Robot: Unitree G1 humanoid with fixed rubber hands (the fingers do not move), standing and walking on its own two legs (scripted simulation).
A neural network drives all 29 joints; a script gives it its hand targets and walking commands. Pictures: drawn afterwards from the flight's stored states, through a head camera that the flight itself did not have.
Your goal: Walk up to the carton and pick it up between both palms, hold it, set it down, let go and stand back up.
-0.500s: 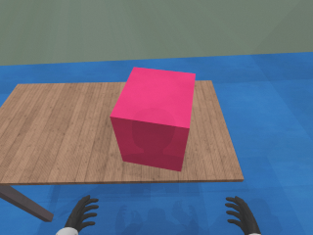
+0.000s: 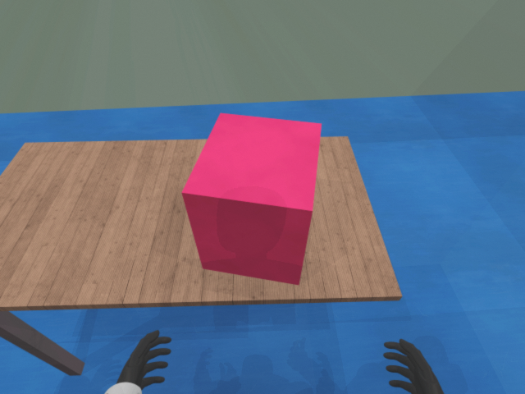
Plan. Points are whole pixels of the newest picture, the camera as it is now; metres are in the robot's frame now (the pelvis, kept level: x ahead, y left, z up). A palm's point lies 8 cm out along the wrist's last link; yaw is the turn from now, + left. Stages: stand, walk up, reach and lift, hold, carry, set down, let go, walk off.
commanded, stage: let go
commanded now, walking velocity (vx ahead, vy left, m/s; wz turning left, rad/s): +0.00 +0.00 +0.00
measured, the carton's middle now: (259, 199) +0.49 +0.04 -0.01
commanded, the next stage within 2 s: stand in 0.06 s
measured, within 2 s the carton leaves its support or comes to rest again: neither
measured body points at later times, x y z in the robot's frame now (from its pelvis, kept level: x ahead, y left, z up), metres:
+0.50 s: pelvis -0.01 +0.02 +0.00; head -0.03 +0.01 +0.45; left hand +0.08 +0.28 -0.11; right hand +0.09 -0.23 -0.13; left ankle -0.01 +0.13 -0.74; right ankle -0.01 -0.09 -0.74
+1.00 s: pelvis -0.04 +0.03 -0.01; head -0.05 +0.02 +0.44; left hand -0.01 +0.29 -0.13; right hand +0.04 -0.22 -0.14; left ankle -0.01 +0.13 -0.74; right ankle -0.01 -0.09 -0.74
